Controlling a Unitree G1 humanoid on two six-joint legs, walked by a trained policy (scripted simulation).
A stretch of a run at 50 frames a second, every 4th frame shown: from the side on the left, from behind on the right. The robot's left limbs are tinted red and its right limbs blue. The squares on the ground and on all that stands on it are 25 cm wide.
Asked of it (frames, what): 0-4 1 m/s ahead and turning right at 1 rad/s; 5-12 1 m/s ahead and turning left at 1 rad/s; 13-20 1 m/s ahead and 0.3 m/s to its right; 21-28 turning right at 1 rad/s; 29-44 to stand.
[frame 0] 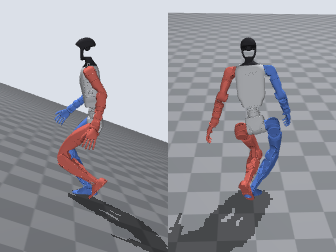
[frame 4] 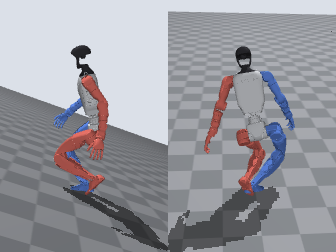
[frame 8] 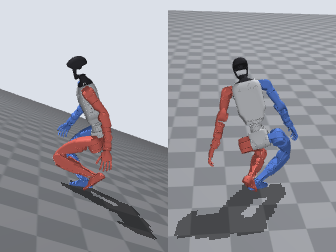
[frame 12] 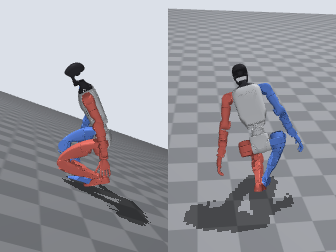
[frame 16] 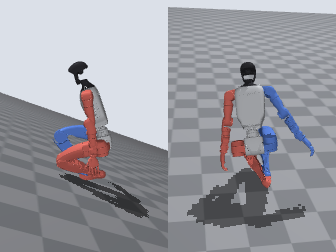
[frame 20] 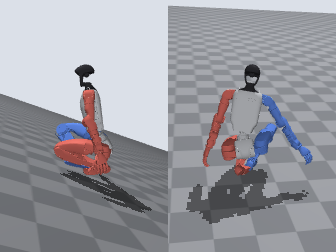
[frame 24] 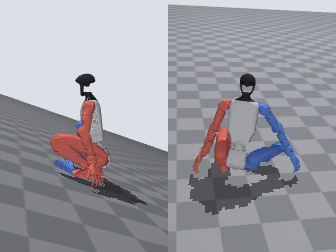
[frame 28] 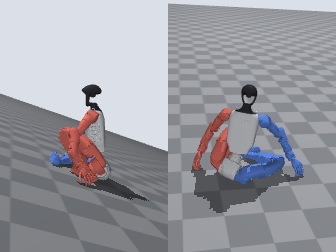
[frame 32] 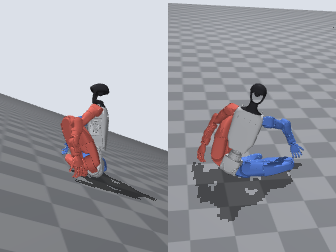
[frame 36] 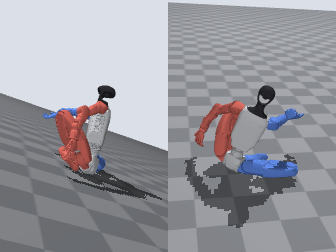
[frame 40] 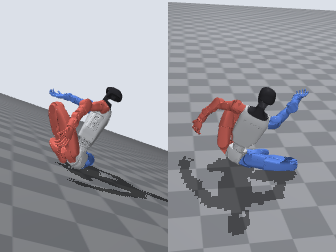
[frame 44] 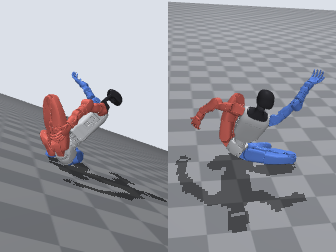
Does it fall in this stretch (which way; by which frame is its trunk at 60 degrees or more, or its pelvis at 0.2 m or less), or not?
yes: goes over backward and to its right; its pelvis at 0.2 m or less by frame 28
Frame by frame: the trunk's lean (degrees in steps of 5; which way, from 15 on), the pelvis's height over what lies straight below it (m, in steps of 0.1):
0: 10, 0.7
4: 15 forward and to its left, 0.6
8: 25 forward and to its left, 0.5
12: 30 forward and to its left, 0.5
16: 20 forward, 0.4
20: 15 forward and to its right, 0.4
24: 10, 0.3
28: 10, 0.2
32: 20 to its right, 0.2
36: 30 backward and to its right, 0.2
40: 40 backward and to its right, 0.2
44: 50 backward and to its right, 0.2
